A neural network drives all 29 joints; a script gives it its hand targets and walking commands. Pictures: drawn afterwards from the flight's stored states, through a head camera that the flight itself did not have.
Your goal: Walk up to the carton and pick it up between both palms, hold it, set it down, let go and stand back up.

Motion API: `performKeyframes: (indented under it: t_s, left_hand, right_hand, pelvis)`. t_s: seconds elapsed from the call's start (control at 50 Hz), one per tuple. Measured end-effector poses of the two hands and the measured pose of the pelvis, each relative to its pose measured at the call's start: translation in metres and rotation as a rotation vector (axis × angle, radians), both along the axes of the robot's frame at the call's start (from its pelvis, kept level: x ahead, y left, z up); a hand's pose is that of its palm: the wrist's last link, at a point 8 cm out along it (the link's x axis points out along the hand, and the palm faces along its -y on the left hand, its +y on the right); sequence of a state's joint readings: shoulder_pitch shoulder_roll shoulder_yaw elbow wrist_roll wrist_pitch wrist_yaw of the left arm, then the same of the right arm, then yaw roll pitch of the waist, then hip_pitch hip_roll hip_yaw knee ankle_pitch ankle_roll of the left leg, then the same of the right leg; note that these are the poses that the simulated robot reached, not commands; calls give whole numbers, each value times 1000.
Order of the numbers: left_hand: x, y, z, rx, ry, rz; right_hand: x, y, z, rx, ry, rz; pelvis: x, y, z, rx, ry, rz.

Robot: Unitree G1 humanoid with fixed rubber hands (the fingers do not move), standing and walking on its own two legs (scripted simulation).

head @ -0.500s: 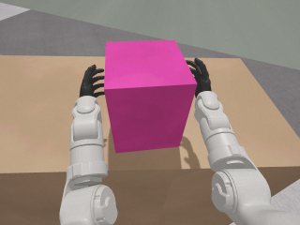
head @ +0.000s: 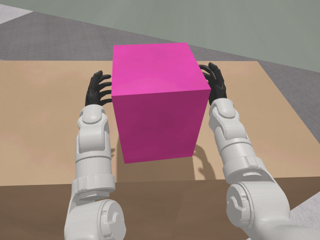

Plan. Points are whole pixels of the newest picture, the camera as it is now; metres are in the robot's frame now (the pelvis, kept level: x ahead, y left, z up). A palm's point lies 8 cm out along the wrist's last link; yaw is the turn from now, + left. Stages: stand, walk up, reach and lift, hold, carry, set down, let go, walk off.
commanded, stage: set down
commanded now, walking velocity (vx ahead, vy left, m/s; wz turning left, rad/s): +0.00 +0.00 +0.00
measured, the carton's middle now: (155, 104) +0.45 +0.05 +0.11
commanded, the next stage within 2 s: none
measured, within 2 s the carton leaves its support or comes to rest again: neither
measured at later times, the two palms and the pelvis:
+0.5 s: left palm (89, 117) +0.37 +0.21 +0.13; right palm (219, 105) +0.42 -0.12 +0.14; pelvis -0.02 -0.01 -0.01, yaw -1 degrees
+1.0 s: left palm (64, 92) +0.36 +0.24 +0.21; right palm (240, 81) +0.43 -0.15 +0.21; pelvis -0.03 -0.02 -0.01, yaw +1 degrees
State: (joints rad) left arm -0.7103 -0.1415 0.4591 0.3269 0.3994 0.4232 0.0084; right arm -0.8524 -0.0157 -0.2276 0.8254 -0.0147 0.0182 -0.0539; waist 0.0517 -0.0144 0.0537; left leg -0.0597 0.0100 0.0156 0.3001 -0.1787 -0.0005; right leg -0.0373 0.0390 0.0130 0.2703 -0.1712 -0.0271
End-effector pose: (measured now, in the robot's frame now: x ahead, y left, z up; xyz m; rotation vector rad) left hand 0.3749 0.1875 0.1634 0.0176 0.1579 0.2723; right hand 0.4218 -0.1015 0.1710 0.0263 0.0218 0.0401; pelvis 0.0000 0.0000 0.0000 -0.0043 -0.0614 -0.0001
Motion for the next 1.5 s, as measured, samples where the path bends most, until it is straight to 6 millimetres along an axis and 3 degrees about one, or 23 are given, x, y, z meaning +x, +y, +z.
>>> performKeyframes:
  t_s: [0.2,0.34,0.42,0.62,0.78,1.08,1.2,1.36,1.5]
  left_hand:
    - [0,0,-5,0,20,-3]
    - [-4,5,-41,-31,133,10]
    - [-8,12,-51,-74,151,48]
    - [-9,27,-4,-58,102,41]
    - [-13,34,13,-64,105,32]
    - [-12,58,63,-56,58,38]
    - [-14,66,81,-33,56,31]
    - [-18,70,97,-29,51,25]
    - [-27,71,99,-27,58,14]
  right_hand:
    - [-3,-3,-8,-30,46,23]
    - [-6,-12,-50,-67,227,15]
    - [-4,-15,-50,-12,238,-3]
    - [5,-35,-8,9,228,-33]
    - [-2,-54,12,44,219,-39]
    - [12,-43,56,53,186,39]
    - [12,-47,75,34,165,39]
    - [6,-56,89,18,169,33]
    - [-4,-55,92,7,160,42]
  pelvis:
    - [-3,-2,0,0,10,-1]
    - [-12,-4,-2,-8,67,-13]
    - [-18,-5,-4,-13,125,-22]
    - [-23,-10,-6,-11,128,-10]
    - [-24,-14,-7,-2,113,-8]
    - [-25,-22,-7,-3,139,19]
    - [-24,-21,-6,-10,127,33]
    - [-22,-19,-5,-14,123,37]
    - [-23,-15,-4,-16,107,38]
